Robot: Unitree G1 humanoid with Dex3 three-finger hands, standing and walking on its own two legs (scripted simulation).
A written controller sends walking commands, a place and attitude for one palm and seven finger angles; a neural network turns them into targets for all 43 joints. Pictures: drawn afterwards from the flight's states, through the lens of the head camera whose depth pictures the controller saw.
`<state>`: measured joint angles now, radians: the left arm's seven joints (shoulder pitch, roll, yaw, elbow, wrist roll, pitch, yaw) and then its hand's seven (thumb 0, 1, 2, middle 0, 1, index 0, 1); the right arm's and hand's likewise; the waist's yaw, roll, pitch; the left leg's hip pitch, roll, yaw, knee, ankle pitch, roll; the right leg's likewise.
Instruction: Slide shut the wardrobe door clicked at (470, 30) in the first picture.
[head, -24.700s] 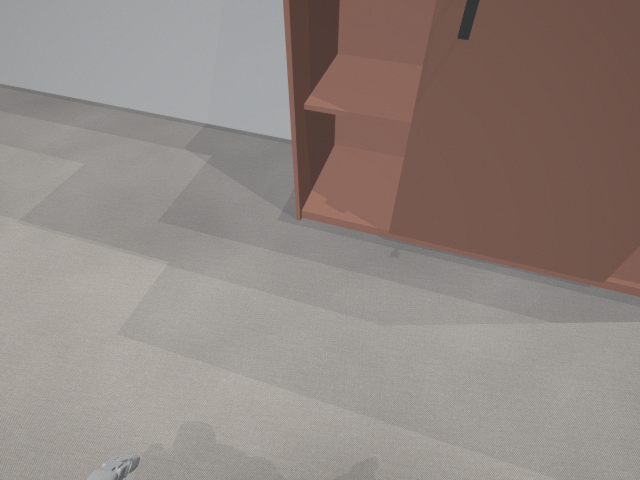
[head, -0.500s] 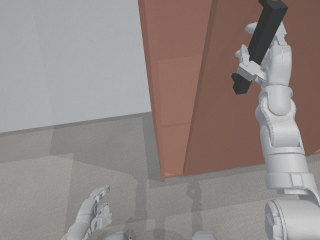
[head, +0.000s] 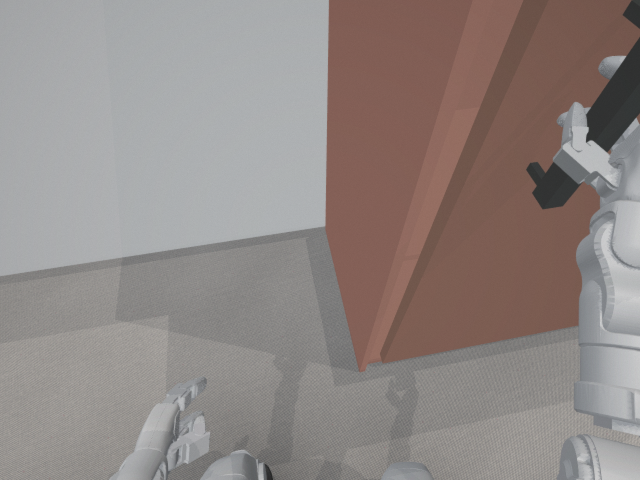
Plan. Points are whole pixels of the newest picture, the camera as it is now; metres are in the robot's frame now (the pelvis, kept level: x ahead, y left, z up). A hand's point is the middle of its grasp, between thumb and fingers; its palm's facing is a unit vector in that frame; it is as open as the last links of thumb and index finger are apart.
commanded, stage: step sideways, sliding the door along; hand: right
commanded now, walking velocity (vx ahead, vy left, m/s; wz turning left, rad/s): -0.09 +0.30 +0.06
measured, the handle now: (586, 118) +0.40 -0.31 +0.20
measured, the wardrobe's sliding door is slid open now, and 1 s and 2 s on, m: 0.05 0.00 0.00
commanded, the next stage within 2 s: stop walking and hold the door there in 0.66 s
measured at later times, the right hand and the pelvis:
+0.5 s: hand (521, 147) +0.37 -0.23 +0.20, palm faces +0.64 +0.77 -0.03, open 7.5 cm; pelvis +0.07 +0.06 +0.01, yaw -2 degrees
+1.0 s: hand (536, 151) +0.37 -0.25 +0.20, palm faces +0.50 +0.84 -0.20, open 7.2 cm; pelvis +0.12 +0.01 +0.03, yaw -1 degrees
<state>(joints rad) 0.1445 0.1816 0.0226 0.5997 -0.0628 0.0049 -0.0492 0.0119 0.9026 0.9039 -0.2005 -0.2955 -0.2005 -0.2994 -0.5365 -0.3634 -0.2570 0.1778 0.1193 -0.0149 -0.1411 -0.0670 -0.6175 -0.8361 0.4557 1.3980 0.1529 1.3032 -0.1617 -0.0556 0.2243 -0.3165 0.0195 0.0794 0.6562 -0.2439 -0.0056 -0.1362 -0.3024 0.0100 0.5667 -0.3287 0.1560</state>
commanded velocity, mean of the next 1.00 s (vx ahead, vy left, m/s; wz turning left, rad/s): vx -0.12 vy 0.02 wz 0.02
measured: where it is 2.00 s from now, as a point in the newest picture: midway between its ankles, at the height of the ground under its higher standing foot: outside the picture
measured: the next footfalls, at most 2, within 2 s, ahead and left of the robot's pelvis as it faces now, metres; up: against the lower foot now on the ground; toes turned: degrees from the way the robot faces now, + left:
left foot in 0.02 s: +0.17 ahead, +0.12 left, +0.00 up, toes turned +3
right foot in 0.20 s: +0.08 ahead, -0.09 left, +0.00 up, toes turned -8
